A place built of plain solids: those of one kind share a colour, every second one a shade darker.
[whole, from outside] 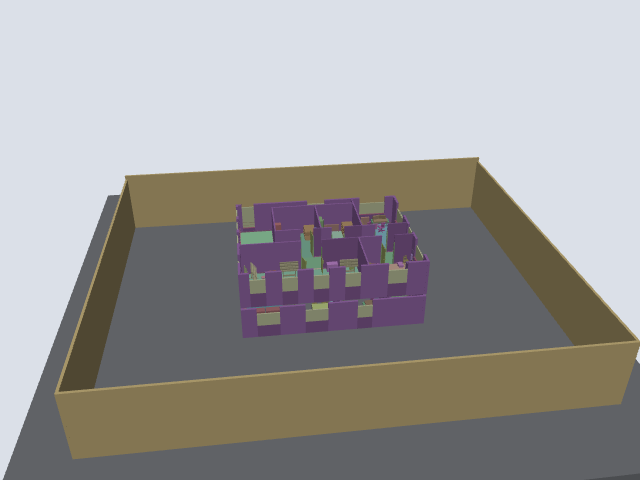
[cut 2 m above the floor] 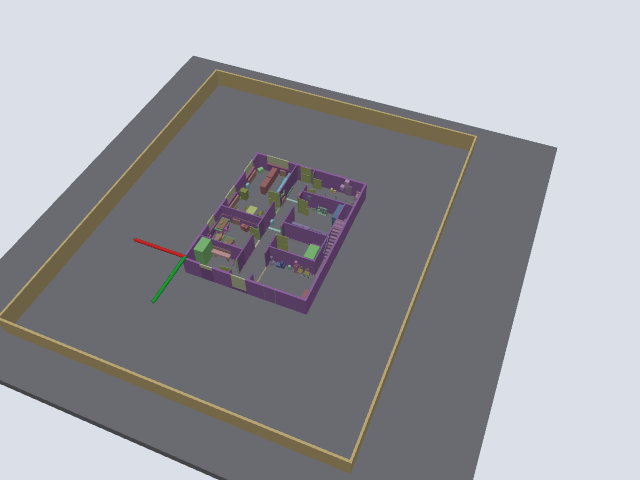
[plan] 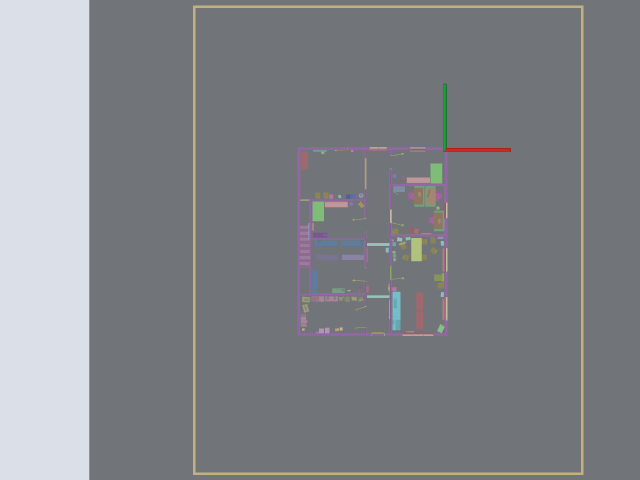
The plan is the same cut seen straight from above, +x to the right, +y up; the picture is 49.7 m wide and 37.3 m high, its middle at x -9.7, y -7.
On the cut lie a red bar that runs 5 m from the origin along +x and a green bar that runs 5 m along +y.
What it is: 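A works' own office and amenities block on a factory's ground, two floors round a stairwell, for the staff and hands of a middling works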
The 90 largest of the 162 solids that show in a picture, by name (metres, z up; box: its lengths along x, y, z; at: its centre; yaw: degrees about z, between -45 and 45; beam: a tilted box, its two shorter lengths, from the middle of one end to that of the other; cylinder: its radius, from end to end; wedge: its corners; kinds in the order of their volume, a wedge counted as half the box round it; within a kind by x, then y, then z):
{
 "yard_bound_1": {"box": [0.2, 36.5, 5.9], "at": [-19.47, -7.02, 2.9]},
 "yard_bound_2": {"box": [30.35, 0.2, 5.5], "at": [-4.39, -25.17, 2.7]},
 "yard_bound_3": {"box": [30.35, 0.2, 5.5], "at": [-4.39, 11.13, 2.7]},
 "yard_bound_4": {"box": [0.2, 36.5, 5.5], "at": [10.68, -7.02, 2.7]},
 "wall_1": {"box": [0.2, 0.51, 3.05], "at": [-11.35, -14.2, 4.42]},
 "wall_2": {"box": [0.2, 3.2, 2.75], "at": [-11.35, -12.85, 1.32]},
 "wall_3": {"box": [0.2, 1.61, 3.05], "at": [-11.35, -12.05, 4.42]},
 "wall_4": {"box": [0.2, 3.26, 3.05], "at": [-11.35, -9.62, 4.42]},
 "wall_5": {"box": [0.2, 7.35, 3.2], "at": [-11.35, -7.58, 1.55]},
 "wall_6": {"box": [0.2, 2.51, 3.05], "at": [-11.35, -5.15, 4.42]},
 "wall_7": {"box": [0.2, 0.76, 3.05], "at": [-11.35, -3.52, 4.42]},
 "wall_8": {"box": [0.2, 2.41, 1.35], "at": [-11.35, -1.95, 3.58]},
 "wall_9": {"box": [0.2, 4.1, 2.75], "at": [-11.35, -1.85, 1.32]},
 "wall_10": {"box": [0.2, 0.96, 3.05], "at": [-11.35, -0.28, 4.42]},
 "wall_11": {"box": [1.56, 0.2, 3.05], "at": [-10.68, 0.1, 4.42]},
 "wall_12": {"box": [0.06, 4.3, 3.2], "at": [-10.48, -9.1, 1.55]},
 "wall_13": {"box": [0.06, 3.05, 3.2], "at": [-10.48, -5.42, 1.55]},
 "wall_14": {"box": [0.06, 3.85, 3.05], "at": [-10.42, -9.32, 4.42]},
 "wall_15": {"box": [0.06, 4.3, 2.75], "at": [-10.42, -9.1, 1.32]},
 "wall_16": {"box": [0.06, 3.5, 3.05], "at": [-10.42, -5.65, 4.42]},
 "wall_17": {"box": [5.3, 0.2, 2.75], "at": [-8.8, -14.35, 1.32]},
 "wall_18": {"box": [5.3, 0.2, 2.75], "at": [-8.8, 0.1, 1.32]},
 "wall_19": {"box": [4.3, 0.06, 3.05], "at": [-8.3, -11.28, 4.42]},
 "wall_20": {"box": [4.3, 0.06, 2.75], "at": [-8.3, -11.22, 1.32]},
 "wall_21": {"box": [4.3, 0.06, 3.05], "at": [-8.3, -7.43, 4.42]},
 "wall_22": {"box": [4.3, 0.06, 2.75], "at": [-8.3, -6.98, 1.32]},
 "wall_23": {"box": [4.3, 0.06, 2.75], "at": [-8.3, -6.92, 1.32]},
 "wall_24": {"box": [4.3, 0.06, 2.75], "at": [-8.3, -3.93, 1.32]},
 "wall_25": {"box": [4.3, 0.06, 3.05], "at": [-8.3, -3.93, 4.42]},
 "wall_26": {"box": [4.3, 0.06, 2.75], "at": [-8.3, -3.87, 1.32]},
 "wall_27": {"box": [0.06, 2.21, 2.75], "at": [-6.18, -8.05, 1.32]},
 "wall_28": {"box": [0.06, 2.17, 3.05], "at": [-6.12, -10.23, 4.42]},
 "wall_29": {"box": [0.06, 1.67, 3.05], "at": [-6.12, -0.83, 4.42]},
 "wall_30": {"box": [1.95, 0.2, 2.75], "at": [-5.17, -14.35, 1.32]},
 "wall_31": {"box": [0.06, 4.16, 2.75], "at": [-4.23, -12.17, 1.32]},
 "wall_32": {"box": [0.06, 2.35, 2.75], "at": [-4.23, -7.83, 1.32]},
 "wall_33": {"box": [0.06, 1.91, 2.75], "at": [-4.23, -3.65, 1.32]},
 "wall_34": {"box": [0.06, 4.16, 2.75], "at": [-4.17, -12.17, 1.32]},
 "wall_35": {"box": [0.06, 4.96, 3.05], "at": [-4.17, -11.77, 4.42]},
 "wall_36": {"box": [0.06, 3.06, 3.05], "at": [-4.17, -6.08, 4.42]},
 "wall_37": {"box": [0.06, 1.97, 3.05], "at": [-4.17, -3.57, 4.42]},
 "wall_38": {"box": [0.91, 0.2, 2.75], "at": [-3.75, -14.35, 1.32]},
 "wall_39": {"box": [0.91, 0.2, 3.05], "at": [-3.75, 0.1, 4.42]},
 "wall_40": {"box": [1.51, 0.2, 3.05], "at": [-3.45, -14.35, 4.42]},
 "wall_41": {"box": [1.51, 0.2, 2.75], "at": [-3.45, 0.1, 1.32]},
 "wall_42": {"box": [2.41, 0.2, 1.05], "at": [-2.1, -14.35, 0.47]},
 "wall_43": {"box": [4.2, 0.06, 2.75], "at": [-2.1, -6.62, 1.32]},
 "wall_44": {"box": [4.2, 0.06, 3.05], "at": [-2.1, -4.58, 4.42]},
 "wall_45": {"box": [4.2, 0.06, 2.75], "at": [-2.1, -2.67, 1.32]},
 "wall_46": {"box": [1.21, 0.2, 1.65], "at": [-2.1, 0.1, 0.78]},
 "wall_47": {"box": [1.71, 0.2, 3.05], "at": [-0.65, -14.35, 4.42]},
 "wall_48": {"box": [1.71, 0.2, 2.75], "at": [-0.65, 0.1, 1.32]},
 "wall_49": {"box": [1.11, 0.2, 2.75], "at": [-0.35, -14.35, 1.32]},
 "wall_50": {"box": [1.11, 0.2, 3.05], "at": [-0.35, 0.1, 4.42]},
 "wall_51": {"box": [0.2, 0.81, 3.05], "at": [0.1, -14.05, 4.42]},
 "wall_52": {"box": [0.2, 1.21, 2.75], "at": [0.1, -13.85, 1.32]},
 "wall_53": {"box": [0.2, 1.21, 1.25], "at": [0.1, -13.05, 3.52]},
 "wall_54": {"box": [0.2, 1.81, 1.15], "at": [0.1, -12.35, 0.53]},
 "wall_55": {"box": [0.2, 1.26, 3.05], "at": [0.1, -11.82, 4.42]},
 "wall_56": {"box": [0.2, 2.01, 2.75], "at": [0.1, -10.45, 1.32]},
 "wall_57": {"box": [0.2, 1.21, 3.05], "at": [0.1, -9.4, 4.42]},
 "wall_58": {"box": [0.2, 1.81, 1.15], "at": [0.1, -8.55, 0.53]},
 "wall_59": {"box": [0.2, 1.01, 2.75], "at": [0.1, -7.15, 1.32]},
 "wall_60": {"box": [0.2, 1.26, 3.05], "at": [0.1, -6.97, 4.42]},
 "wall_61": {"box": [0.2, 1.36, 2.75], "at": [0.1, -5.97, 1.32]},
 "wall_62": {"box": [0.2, 0.61, 3.05], "at": [0.1, -4.85, 4.42]},
 "wall_63": {"box": [0.2, 1.56, 3.05], "at": [0.1, -3.77, 4.42]},
 "wall_64": {"box": [0.2, 1.41, 2.75], "at": [0.1, -3.4, 1.32]},
 "wall_65": {"box": [0.2, 1.51, 1.25], "at": [0.1, -2.25, 3.52]},
 "wall_66": {"box": [0.2, 2.9, 2.75], "at": [0.1, -1.25, 1.32]},
 "wall_67": {"box": [0.2, 1.71, 3.05], "at": [0.1, -0.65, 4.42]},
 "raised_floor_gallery_1": {"box": [7.18, 3.13, 0.25], "at": [-7.72, -12.75, 3.02]},
 "raised_floor_gallery_2": {"box": [2.08, 11.38, 0.25], "at": [-5.17, -5.62, 3.02]},
 "raised_floor_drawing_1": {"box": [4.33, 9.83, 0.25], "at": [-2.1, -9.4, 3.02]},
 "wc_cubicles_1": {"box": [0.91, 1.54, 2.08], "at": [-9.84, -4.77, 0.99]},
 "wc_cubicles_2": {"box": [0.91, 1.54, 2.08], "at": [-0.66, -1.83, 0.99]},
 "raised_floor_wages_1": {"box": [5.23, 4.03, 0.25], "at": [-8.7, -1.95, 3.02]},
 "raised_floor_manager_1": {"box": [4.33, 4.68, 0.25], "at": [-2.1, -2.27, 3.02]},
 "raised_floor_prints_1": {"box": [4.42, 3.98, 0.25], "at": [-8.3, -9.32, 3.02]},
 "raised_floor_records_1": {"box": [4.42, 3.63, 0.25], "at": [-8.3, -5.65, 3.02]},
 "plan_chest_1": {"box": [1.27, 0.85, 0.93], "at": [-9.67, -8.0, 3.56]},
 "plan_chest_2": {"box": [1.32, 0.92, 1.03], "at": [-9.66, -4.47, 3.61]},
 "counter_1": {"box": [0.55, 1.4, 0.95], "at": [-10.92, -0.81, 0.57]},
 "counter_2": {"box": [0.55, 1.4, 0.95], "at": [-1.96, -13.26, 0.57]},
 "counter_3": {"box": [0.55, 1.4, 0.95], "at": [-1.96, -11.78, 0.57]},
 "lockers_two_tier_1": {"box": [0.45, 1.8, 1.85], "at": [-10.11, -10.25, 0.88]},
 "cupboard_steel_low_1": {"box": [0.92, 0.45, 1.05], "at": [-3.55, -3.05, 0.47]},
 "filing_tall_1": {"box": [0.47, 0.62, 1.37], "at": [-10.04, -10.83, 3.79]},
 "wheelie_bin_1": {"box": [0.62, 0.51, 1.12], "at": [-0.52, -9.93, 0.51]},
 "filing_lateral_low_1": {"box": [0.48, 0.9, 0.73], "at": [-3.85, -6.77, 3.46]}
}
